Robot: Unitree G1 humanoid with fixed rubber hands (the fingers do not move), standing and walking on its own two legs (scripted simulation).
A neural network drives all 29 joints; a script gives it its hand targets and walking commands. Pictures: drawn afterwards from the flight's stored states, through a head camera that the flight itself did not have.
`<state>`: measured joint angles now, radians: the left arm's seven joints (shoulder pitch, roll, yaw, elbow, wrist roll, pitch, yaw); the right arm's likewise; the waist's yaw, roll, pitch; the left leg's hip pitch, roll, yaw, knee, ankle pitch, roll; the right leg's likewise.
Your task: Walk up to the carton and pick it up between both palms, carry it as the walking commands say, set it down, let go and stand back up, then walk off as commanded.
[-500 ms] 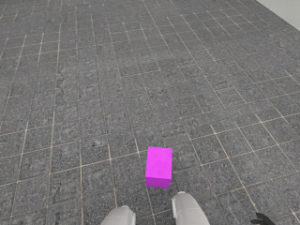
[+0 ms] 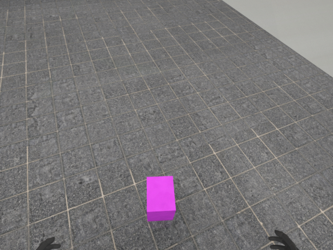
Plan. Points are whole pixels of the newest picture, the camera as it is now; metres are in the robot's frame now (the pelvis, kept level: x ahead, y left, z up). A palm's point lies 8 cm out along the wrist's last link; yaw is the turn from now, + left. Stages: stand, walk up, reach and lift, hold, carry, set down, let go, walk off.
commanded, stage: walk up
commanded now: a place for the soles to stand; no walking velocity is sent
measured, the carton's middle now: (159, 198) +0.43 -0.01 -0.67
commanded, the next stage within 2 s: none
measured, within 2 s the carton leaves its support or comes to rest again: neither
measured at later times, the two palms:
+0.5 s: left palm out of the picture +0.12 +0.28 -0.09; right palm out of the picture +0.09 -0.32 -0.10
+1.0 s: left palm (58, 249) +0.14 +0.25 -0.10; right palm out of the picture +0.07 -0.37 -0.09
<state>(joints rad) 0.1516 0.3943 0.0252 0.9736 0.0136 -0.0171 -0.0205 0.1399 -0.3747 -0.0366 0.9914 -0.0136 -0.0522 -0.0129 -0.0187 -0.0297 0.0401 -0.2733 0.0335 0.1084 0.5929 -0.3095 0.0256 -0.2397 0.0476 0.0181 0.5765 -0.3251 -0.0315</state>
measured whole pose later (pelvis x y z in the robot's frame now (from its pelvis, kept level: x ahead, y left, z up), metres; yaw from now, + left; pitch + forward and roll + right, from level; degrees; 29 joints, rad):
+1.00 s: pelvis +0.02 -0.05 +0.01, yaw -4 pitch -1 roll +1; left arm 0.14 0.38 0.03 0.94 0.03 0.03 -0.04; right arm 0.15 -0.39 -0.05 1.01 -0.01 -0.03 -0.04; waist -0.01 -0.02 0.06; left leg -0.15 0.09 0.12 0.43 -0.26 -0.04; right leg -0.15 0.12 0.07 0.45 -0.27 -0.10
